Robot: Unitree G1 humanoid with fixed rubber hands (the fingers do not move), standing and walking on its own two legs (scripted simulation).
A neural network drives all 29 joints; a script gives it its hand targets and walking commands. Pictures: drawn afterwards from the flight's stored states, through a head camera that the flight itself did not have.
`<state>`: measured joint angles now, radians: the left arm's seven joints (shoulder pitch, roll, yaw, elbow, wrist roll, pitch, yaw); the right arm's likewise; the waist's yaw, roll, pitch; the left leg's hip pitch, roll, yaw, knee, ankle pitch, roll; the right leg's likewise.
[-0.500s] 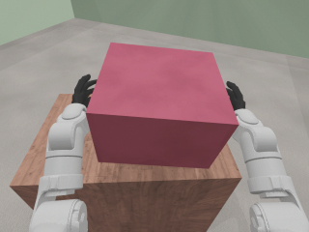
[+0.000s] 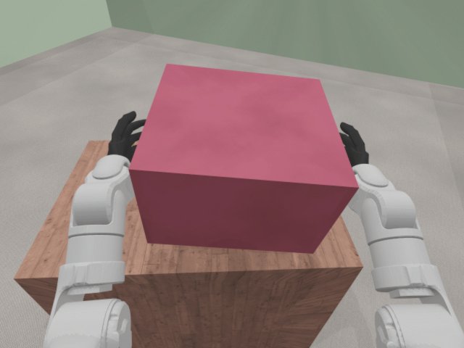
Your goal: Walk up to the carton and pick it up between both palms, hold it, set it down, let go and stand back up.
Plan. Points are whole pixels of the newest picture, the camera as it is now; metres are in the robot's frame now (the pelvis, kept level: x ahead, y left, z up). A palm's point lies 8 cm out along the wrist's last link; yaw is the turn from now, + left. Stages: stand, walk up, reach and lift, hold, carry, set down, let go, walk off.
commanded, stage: hold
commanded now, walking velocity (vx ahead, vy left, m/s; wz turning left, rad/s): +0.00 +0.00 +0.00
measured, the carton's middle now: (238, 156) +0.40 -0.01 +0.16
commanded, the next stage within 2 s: set down in 0.36 s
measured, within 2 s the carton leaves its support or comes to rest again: neither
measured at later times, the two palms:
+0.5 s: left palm (119, 161) +0.35 +0.19 +0.18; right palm (351, 168) +0.35 -0.19 +0.17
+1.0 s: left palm (128, 175) +0.37 +0.19 +0.13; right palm (334, 178) +0.39 -0.19 +0.12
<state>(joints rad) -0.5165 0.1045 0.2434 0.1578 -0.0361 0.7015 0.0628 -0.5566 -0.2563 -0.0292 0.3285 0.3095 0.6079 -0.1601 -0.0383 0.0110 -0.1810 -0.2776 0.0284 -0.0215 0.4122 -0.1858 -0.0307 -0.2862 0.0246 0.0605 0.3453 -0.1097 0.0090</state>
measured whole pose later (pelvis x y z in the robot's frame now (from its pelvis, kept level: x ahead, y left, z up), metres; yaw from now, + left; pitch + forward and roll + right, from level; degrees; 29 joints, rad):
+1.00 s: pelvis +0.02 +0.00 +0.00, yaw +0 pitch +3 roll -1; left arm -0.49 0.04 0.29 0.39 0.04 0.42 0.03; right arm -0.54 -0.21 -0.07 0.62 0.24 0.30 -0.07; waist -0.01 -0.01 -0.15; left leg -0.25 0.03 -0.02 0.40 -0.21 -0.03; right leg -0.26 0.02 0.06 0.34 -0.14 0.01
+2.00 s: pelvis +0.03 +0.00 +0.00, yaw +0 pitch +4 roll -1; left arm -0.46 0.01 0.25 0.47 0.04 0.26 0.09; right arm -0.57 -0.23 -0.07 0.81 0.24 0.08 0.01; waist 0.07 0.02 -0.09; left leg -0.25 0.03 -0.02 0.40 -0.22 -0.03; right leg -0.26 0.03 0.06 0.34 -0.15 0.01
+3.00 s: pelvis +0.06 -0.01 +0.00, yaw +0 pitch +17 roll -1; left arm -0.52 0.02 0.23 0.68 0.04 -0.04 0.14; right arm -0.69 -0.26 -0.08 1.03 0.23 -0.16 0.08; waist 0.17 0.03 -0.15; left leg -0.47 0.05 -0.02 0.40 -0.22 -0.03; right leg -0.48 0.04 0.06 0.34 -0.16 0.00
